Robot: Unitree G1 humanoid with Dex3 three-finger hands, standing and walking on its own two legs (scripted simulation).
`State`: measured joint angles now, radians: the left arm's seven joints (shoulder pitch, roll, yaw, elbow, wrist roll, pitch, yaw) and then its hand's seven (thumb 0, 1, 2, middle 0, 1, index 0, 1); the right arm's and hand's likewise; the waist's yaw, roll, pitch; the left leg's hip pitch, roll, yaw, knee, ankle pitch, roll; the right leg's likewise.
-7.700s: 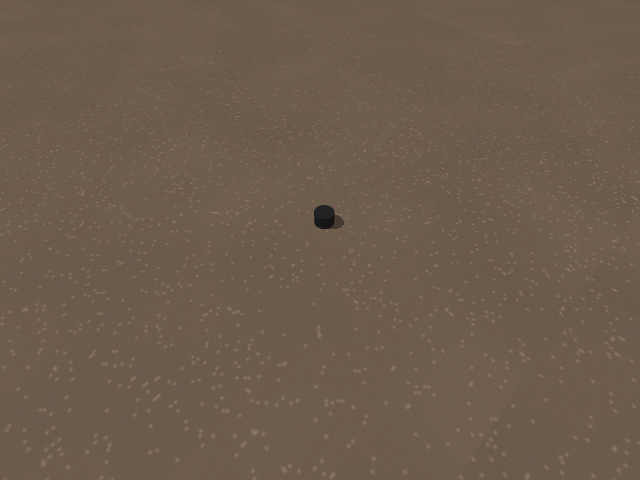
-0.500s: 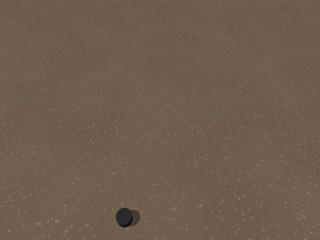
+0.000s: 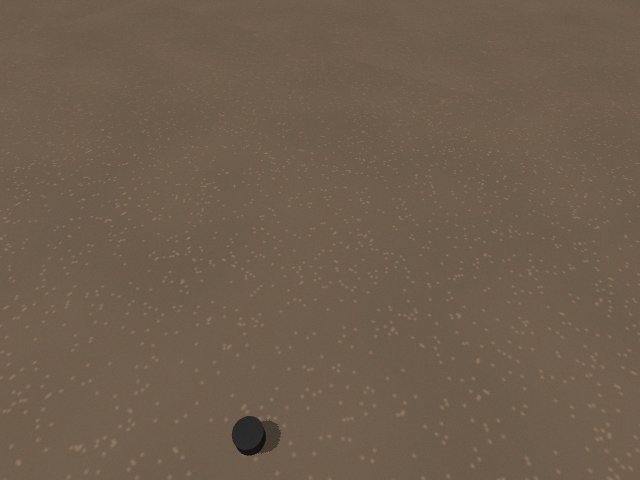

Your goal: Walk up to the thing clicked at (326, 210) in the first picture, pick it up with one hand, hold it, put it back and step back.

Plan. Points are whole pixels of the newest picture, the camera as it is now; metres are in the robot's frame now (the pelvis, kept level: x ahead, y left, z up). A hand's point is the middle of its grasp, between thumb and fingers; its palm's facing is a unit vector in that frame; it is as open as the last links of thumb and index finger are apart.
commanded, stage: stand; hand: left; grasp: from above
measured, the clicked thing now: (249, 435) +0.39 +0.23 -0.75
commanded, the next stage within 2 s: rise first in 0.48 s
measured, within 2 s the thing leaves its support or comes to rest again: neither
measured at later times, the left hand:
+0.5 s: hand out of the picture +0.07 +0.25 -0.16, palm faces -0.02 -0.94 -0.34, open 7.4 cm
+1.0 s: hand out of the picture +0.15 +0.25 -0.20, palm faces -0.08 -0.92 -0.38, open 12.3 cm
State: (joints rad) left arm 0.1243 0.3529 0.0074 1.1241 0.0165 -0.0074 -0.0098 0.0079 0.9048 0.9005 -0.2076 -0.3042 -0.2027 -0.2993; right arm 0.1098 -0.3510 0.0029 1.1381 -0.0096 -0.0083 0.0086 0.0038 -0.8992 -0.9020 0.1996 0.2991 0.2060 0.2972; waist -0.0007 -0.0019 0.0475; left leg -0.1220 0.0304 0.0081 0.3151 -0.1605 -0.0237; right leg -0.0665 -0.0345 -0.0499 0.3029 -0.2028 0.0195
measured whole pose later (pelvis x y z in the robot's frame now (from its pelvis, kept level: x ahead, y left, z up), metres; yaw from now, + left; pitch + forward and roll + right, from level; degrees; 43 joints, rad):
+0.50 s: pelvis +0.00 +0.00 +0.00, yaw +0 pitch -2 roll +0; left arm 0.13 0.35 0.01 1.13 0.01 -0.01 -0.01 0.01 0.90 0.90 -0.21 -0.30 -0.20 -0.30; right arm 0.11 -0.35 0.00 1.14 -0.01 -0.01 0.01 0.00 -0.90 -0.90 0.20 0.30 0.21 0.30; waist 0.00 0.00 0.05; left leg -0.12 0.03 0.00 0.32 -0.17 -0.03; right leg -0.06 -0.03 -0.06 0.30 -0.21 0.02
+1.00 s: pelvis -0.01 +0.00 -0.04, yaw -1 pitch +10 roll -1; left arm 0.01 0.32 0.17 0.92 0.17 0.11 0.00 0.00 -0.13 0.99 -0.06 -0.99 -0.06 -0.98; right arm 0.26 -0.24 -0.04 0.69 0.02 -0.04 0.00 0.01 -0.89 -0.90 0.20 0.30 0.21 0.30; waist -0.04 -0.01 -0.04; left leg -0.60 0.05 0.01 0.78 -0.35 -0.02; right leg -0.55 -0.03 -0.02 0.77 -0.39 0.02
